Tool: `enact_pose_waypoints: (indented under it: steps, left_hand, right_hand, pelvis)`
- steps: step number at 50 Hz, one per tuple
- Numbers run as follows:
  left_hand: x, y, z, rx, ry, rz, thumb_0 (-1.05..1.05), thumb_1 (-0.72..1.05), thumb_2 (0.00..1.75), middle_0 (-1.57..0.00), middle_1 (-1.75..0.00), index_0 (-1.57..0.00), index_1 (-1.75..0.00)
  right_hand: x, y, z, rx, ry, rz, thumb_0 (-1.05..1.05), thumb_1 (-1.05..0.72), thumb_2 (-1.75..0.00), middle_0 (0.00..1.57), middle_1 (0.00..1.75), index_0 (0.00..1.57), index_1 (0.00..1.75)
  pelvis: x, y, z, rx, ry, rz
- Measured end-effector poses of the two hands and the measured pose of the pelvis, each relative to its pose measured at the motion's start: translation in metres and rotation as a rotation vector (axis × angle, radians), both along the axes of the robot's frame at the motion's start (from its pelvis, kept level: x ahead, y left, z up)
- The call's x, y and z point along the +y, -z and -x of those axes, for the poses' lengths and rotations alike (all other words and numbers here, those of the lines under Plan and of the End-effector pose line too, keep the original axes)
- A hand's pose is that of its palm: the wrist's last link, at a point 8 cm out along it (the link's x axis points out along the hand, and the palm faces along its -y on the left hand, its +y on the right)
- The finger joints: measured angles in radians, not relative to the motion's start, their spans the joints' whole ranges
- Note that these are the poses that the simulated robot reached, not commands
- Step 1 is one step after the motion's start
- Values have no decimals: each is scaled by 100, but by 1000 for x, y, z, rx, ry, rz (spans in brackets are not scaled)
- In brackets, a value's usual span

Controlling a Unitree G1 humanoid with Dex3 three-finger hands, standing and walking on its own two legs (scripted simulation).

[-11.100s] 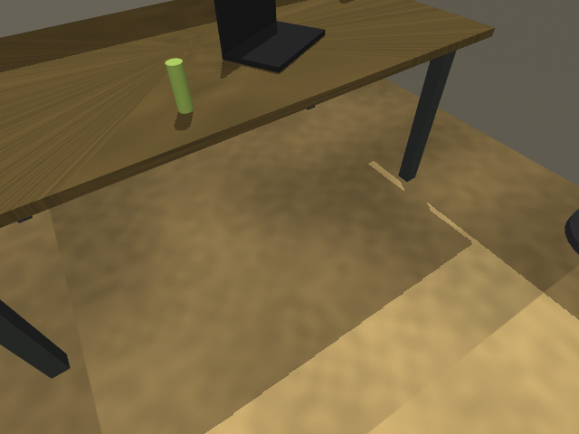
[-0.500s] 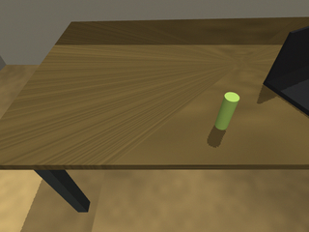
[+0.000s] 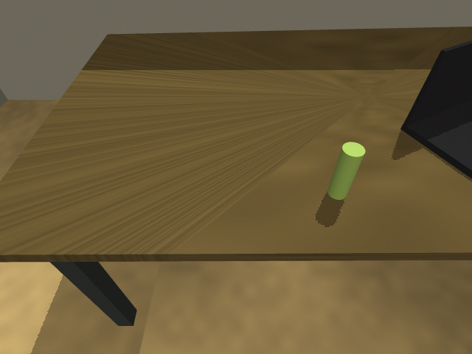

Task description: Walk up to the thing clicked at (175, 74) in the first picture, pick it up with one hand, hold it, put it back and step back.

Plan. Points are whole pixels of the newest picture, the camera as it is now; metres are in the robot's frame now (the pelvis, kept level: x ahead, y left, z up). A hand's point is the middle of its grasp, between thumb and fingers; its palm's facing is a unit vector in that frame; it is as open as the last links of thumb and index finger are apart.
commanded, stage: stand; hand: right
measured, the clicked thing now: (344, 172) +0.47 -0.22 +0.02
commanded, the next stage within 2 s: rise first in 0.14 s
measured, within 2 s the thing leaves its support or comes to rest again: neither
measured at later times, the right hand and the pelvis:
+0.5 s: hand out of the picture +0.16 -0.25 -0.12, palm faces +0.23 +0.92 -0.31, open 11.5 cm; pelvis -0.01 +0.00 -0.01, yaw -2 degrees
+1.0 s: hand (435, 333) +0.17 -0.27 +0.00, palm faces +0.38 +0.86 -0.35, open 17.5 cm; pelvis +0.00 +0.01 +0.00, yaw -4 degrees
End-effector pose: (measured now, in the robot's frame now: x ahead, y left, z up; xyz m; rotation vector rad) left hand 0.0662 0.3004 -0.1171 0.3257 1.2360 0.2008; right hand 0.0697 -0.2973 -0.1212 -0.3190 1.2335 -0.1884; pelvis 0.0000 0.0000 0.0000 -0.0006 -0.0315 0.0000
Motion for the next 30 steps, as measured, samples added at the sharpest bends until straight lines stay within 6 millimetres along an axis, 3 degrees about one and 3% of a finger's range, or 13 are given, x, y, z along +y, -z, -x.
enact_pose_waypoints:
  steps: [14, 18, 23, 30]
  left_hand:
    - [0, 1, -1, -14, -11, 5, 1, 90, 89, -19, -29, -19, -29]
    - [-11, -3, -34, -187, -15, 22, 1, 80, 80, -13, -21, -13, -21]
    - [-19, -10, -77, -327, -12, 22, 1, 55, 55, -8, -12, -7, -12]
    - [-27, -24, -93, -417, -1, 35, 1, 15, 26, -6, -6, -6, -6]
  right_hand:
    - [1, 0, 2, -5, 16, 1, 1, -90, -89, 19, 29, 20, 29]
    - [10, -5, -30, -197, 71, -16, 1, -80, -80, 14, 21, 15, 21]
    - [9, -19, -64, -370, 121, 1, 1, -55, -55, 10, 12, 11, 12]
    - [-6, -53, -59, -489, 144, 65, 1, -13, -27, 7, 7, 7, 7]
  pelvis:
    - [1, 1, 0, 9, 3, 0]
    - [2, 5, 10, 31, 19, -2]
    - [3, 9, 16, 72, 30, -4]
    - [5, 7, 4, 68, 46, -9]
